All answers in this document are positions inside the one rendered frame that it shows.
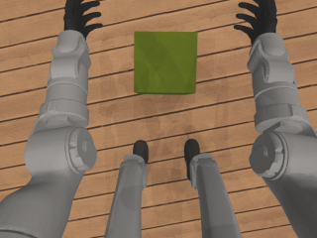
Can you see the robot right foot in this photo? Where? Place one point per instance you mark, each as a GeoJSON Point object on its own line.
{"type": "Point", "coordinates": [191, 149]}

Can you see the robot right forearm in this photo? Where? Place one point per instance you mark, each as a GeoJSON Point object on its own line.
{"type": "Point", "coordinates": [275, 90]}

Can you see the robot left forearm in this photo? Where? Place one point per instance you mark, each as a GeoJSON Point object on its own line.
{"type": "Point", "coordinates": [67, 87]}

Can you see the robot right hand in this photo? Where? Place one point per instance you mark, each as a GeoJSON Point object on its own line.
{"type": "Point", "coordinates": [264, 22]}

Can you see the carton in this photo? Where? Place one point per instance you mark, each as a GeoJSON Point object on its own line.
{"type": "Point", "coordinates": [165, 63]}

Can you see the right robot upper arm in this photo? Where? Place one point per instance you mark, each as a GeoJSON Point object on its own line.
{"type": "Point", "coordinates": [287, 163]}

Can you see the robot left hand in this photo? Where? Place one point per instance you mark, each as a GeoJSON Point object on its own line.
{"type": "Point", "coordinates": [75, 20]}

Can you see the robot foot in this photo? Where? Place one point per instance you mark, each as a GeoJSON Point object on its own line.
{"type": "Point", "coordinates": [191, 149]}
{"type": "Point", "coordinates": [141, 149]}

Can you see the left robot upper arm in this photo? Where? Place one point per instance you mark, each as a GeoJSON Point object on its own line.
{"type": "Point", "coordinates": [57, 160]}

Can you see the robot left foot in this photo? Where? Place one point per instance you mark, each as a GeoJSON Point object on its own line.
{"type": "Point", "coordinates": [141, 149]}

